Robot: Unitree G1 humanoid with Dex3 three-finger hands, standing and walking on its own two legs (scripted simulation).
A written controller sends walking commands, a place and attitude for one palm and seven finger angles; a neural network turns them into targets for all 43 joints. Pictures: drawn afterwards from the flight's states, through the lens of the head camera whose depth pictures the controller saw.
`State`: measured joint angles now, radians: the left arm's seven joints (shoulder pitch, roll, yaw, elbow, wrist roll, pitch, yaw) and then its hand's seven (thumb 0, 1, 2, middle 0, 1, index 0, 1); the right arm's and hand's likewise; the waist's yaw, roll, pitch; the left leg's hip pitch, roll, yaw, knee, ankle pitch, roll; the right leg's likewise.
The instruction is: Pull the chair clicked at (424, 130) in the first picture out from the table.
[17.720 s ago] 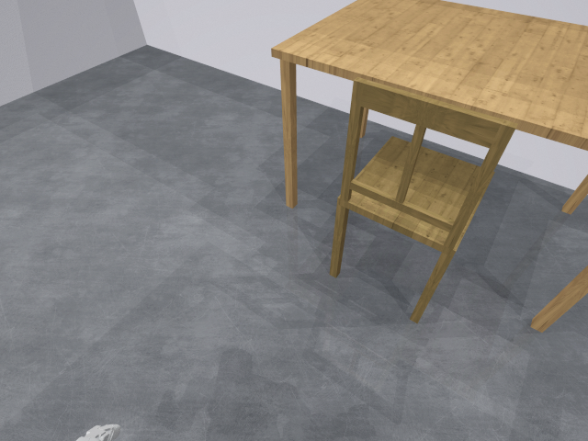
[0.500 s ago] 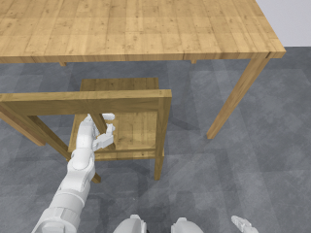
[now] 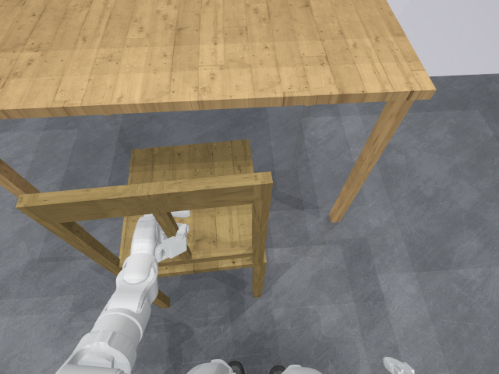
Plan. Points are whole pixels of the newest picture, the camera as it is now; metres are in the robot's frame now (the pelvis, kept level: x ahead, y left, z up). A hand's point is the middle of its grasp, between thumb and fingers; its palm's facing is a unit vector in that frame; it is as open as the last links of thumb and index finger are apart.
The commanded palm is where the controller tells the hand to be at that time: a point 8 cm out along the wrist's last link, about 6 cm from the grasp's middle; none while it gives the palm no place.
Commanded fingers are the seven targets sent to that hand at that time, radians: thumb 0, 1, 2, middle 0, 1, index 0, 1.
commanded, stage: step backward, pulling the chair out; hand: left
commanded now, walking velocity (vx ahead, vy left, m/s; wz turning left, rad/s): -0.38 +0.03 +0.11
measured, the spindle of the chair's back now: (175, 236) +0.36 +0.16 -0.11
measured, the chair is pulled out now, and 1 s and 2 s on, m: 0.08 0.19 0.33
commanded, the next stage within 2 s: none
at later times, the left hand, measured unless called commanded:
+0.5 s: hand (182, 274) +0.28 +0.12 -0.06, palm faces +0.00 -0.99 -0.13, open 5.3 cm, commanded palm +0.26 +0.18 -0.06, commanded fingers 0.00 0.90 0.90 -0.50 -1.45 -0.50 -1.45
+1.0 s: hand (178, 304) +0.23 +0.12 -0.06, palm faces +0.02 -0.99 -0.13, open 5.4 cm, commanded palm +0.21 +0.18 -0.07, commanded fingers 0.00 0.90 0.90 -0.50 -1.45 -0.50 -1.45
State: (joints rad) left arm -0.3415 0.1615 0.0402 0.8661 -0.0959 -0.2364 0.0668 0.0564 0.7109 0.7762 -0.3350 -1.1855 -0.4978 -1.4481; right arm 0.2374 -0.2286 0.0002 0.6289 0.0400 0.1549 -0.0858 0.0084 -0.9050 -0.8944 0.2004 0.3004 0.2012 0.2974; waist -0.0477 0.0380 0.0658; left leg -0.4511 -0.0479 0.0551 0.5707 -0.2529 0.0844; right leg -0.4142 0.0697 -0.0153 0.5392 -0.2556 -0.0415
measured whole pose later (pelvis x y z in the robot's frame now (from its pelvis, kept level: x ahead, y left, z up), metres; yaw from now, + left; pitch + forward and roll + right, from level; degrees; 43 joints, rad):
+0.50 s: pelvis -0.06 +0.00 +0.00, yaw +1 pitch +2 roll +0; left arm -0.41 0.16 -0.04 0.97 -0.09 -0.20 0.08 0.06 0.69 0.80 -0.32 -1.20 -0.50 -1.45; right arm 0.21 -0.25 0.00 0.70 0.04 0.05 -0.11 0.01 -0.91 -0.89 0.20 0.30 0.20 0.30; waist -0.04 -0.01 0.10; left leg -0.42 -0.06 0.06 0.52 -0.14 0.09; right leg -0.43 0.04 -0.02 0.64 -0.37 -0.01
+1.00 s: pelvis -0.11 +0.01 +0.01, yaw +7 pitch +5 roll +2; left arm -0.46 0.07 -0.04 0.96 -0.03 -0.17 0.11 0.07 0.69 0.78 -0.31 -1.23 -0.50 -1.45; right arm 0.19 -0.32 -0.04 0.77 0.03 0.00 -0.12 0.01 -0.91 -0.89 0.20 0.30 0.20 0.30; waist -0.06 -0.01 0.10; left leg -0.27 0.04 -0.02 0.67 -0.48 -0.05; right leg -0.47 -0.11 -0.10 0.45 -0.07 0.00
